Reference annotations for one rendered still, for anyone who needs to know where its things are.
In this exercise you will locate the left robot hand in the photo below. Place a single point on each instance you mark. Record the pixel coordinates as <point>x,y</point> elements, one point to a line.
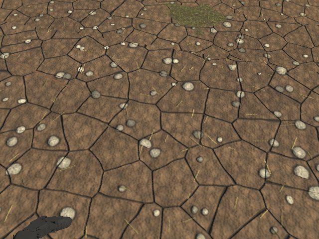
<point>43,226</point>

